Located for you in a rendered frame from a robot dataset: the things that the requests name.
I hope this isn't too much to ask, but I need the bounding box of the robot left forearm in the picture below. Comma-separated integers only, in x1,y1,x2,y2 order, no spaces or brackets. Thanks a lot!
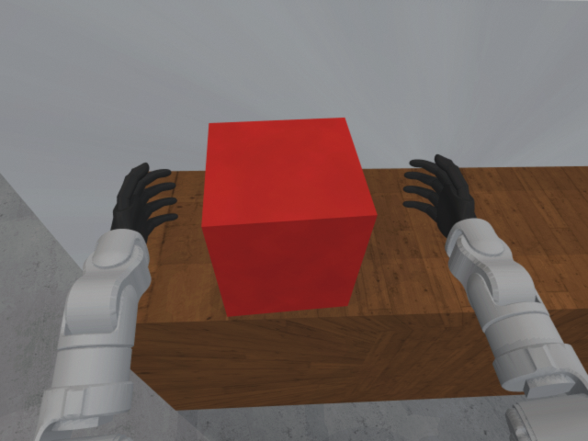
33,229,152,441

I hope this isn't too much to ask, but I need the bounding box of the carton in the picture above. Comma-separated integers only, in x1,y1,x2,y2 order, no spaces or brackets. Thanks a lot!
201,118,378,317

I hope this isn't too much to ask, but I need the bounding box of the robot right hand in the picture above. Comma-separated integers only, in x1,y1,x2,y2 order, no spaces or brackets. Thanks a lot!
402,154,477,238

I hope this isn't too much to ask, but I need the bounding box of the robot left hand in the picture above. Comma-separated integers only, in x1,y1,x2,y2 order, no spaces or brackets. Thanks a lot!
110,163,178,243

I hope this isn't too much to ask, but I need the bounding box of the pedestal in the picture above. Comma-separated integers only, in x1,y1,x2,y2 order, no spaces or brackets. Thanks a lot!
130,166,588,411

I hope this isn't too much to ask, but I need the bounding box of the robot right upper arm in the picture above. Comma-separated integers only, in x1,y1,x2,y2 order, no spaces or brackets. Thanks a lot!
505,393,588,441

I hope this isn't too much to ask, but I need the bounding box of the robot right forearm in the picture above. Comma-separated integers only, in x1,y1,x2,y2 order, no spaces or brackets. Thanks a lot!
445,218,588,399

